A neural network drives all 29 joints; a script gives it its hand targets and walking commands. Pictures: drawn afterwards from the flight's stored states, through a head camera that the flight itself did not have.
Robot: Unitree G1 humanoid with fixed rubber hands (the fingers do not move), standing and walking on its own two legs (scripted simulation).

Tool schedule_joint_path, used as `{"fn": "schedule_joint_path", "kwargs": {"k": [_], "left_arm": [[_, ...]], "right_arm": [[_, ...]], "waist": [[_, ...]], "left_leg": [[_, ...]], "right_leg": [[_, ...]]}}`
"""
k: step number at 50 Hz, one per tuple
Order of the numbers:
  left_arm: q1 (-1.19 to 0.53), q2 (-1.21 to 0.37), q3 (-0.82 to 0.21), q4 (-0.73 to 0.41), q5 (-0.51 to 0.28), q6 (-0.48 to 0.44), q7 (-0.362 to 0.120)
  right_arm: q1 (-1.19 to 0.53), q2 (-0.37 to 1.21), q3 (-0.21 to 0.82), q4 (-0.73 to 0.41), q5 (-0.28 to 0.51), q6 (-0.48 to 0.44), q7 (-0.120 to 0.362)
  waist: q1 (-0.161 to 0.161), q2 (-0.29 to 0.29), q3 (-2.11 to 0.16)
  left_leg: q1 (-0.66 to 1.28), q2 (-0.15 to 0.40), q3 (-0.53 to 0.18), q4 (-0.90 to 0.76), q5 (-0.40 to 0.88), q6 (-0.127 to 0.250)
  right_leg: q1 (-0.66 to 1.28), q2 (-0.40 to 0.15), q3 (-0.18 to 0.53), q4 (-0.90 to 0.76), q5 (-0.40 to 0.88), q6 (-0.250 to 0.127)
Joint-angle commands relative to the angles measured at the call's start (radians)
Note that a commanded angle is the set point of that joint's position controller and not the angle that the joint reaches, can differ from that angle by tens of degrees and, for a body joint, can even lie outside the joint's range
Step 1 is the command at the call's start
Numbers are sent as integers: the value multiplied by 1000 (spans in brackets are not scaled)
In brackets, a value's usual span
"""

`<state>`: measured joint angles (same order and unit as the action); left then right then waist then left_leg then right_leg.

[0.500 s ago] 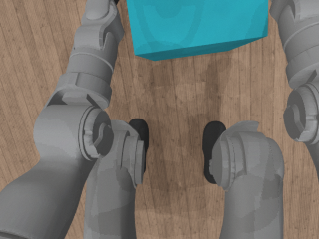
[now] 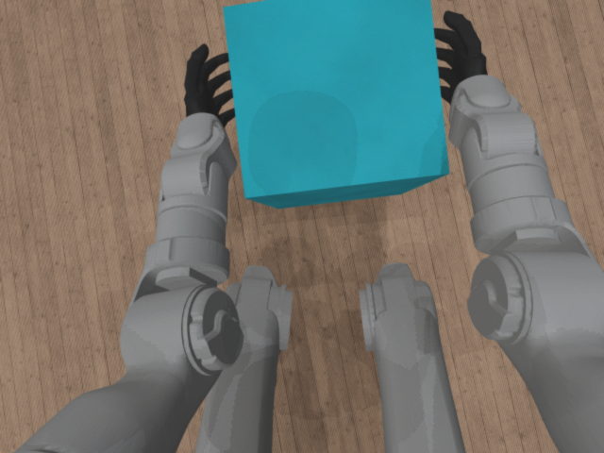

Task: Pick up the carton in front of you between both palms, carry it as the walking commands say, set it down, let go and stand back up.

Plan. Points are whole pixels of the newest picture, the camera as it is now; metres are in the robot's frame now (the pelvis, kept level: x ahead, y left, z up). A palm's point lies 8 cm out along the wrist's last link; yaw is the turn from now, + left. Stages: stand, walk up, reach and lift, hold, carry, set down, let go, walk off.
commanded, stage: reach and lift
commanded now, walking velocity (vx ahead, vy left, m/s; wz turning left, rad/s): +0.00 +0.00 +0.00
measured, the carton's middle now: (332, 123) +0.52 -0.03 -0.15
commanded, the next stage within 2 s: none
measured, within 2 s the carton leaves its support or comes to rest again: neither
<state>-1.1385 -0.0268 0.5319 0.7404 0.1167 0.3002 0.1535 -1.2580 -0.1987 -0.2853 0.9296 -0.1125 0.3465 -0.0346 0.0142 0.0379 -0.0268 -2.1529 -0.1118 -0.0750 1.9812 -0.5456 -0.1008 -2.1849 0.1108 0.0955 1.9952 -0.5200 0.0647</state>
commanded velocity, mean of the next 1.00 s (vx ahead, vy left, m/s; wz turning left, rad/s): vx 0.00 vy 0.00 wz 0.00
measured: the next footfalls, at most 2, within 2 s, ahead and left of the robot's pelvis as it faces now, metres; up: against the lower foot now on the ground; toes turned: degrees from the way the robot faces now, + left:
none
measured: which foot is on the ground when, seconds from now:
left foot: down 0.00-1.00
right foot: down 0.00-1.00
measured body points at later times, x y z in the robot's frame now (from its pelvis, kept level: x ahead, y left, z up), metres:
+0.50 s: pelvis +0.02 +0.00 +0.12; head +0.25 -0.03 +0.51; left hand +0.49 +0.14 +0.06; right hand +0.50 -0.17 +0.05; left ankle +0.12 +0.14 -0.39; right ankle +0.12 -0.13 -0.39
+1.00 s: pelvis +0.07 +0.00 +0.26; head +0.18 -0.01 +0.70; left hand +0.45 +0.14 +0.22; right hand +0.44 -0.16 +0.21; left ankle +0.12 +0.14 -0.39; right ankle +0.12 -0.13 -0.39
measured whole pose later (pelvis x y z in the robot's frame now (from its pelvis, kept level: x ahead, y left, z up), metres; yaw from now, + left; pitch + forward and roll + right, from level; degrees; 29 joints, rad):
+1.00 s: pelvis +0.07 +0.00 +0.26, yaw -2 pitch +24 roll +0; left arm -0.50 -0.14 0.37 0.60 0.17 0.30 0.08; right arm -0.53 0.07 -0.32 0.64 -0.18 0.34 -0.04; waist 0.01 0.02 -0.21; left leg -1.07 -0.09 -0.14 1.09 -0.44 -0.04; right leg -1.09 0.08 0.13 1.09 -0.42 0.03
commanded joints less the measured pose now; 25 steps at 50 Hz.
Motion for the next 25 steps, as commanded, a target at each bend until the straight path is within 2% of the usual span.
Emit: {"fn": "schedule_joint_path", "kwargs": {"k": [1,6,12,19,25], "left_arm": [[-736,-944,-432,5,-41,19,-261],[-738,-990,-448,-13,-33,26,-283],[-686,-1066,-555,-74,-80,48,-305],[-544,-1119,-670,-124,-132,63,-318],[-408,-1139,-706,-117,-139,55,-320]], "right_arm": [[-561,1100,273,-51,67,-22,255],[-566,1121,239,-65,36,-23,261],[-528,1184,317,-160,63,-6,260],[-416,1259,446,-269,119,11,254],[-299,1299,494,-292,133,3,245]], "waist": [[22,-115,-981],[-1,-84,-1075],[-24,-65,-1234],[-17,-79,-1268],[-8,-88,-1174]], "left_leg": [[479,-73,195,-243,81,73],[559,-77,190,-318,100,63],[684,-80,191,-394,167,51],[802,-83,171,-480,251,46],[887,-84,147,-572,270,47]], "right_leg": [[567,47,-182,-285,62,-52],[652,50,-180,-356,93,-55],[823,53,-185,-425,180,-47],[989,60,-172,-504,278,-32],[1083,64,-152,-597,301,-28]]}}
